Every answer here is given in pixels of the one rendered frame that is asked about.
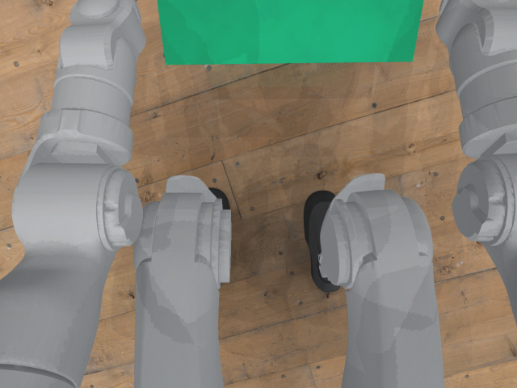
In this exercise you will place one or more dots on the robot right shin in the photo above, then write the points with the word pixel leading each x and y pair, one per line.
pixel 376 181

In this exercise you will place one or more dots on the right robot upper arm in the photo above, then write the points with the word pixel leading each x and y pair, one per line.
pixel 485 211

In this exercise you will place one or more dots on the robot left forearm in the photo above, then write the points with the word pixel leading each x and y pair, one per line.
pixel 93 88

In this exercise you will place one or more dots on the carton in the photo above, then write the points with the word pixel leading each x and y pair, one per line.
pixel 210 32

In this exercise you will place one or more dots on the robot right forearm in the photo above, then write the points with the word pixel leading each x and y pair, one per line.
pixel 481 37

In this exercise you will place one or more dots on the right robot foot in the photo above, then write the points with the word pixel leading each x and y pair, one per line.
pixel 315 210

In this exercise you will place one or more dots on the left robot upper arm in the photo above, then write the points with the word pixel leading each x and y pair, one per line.
pixel 71 218

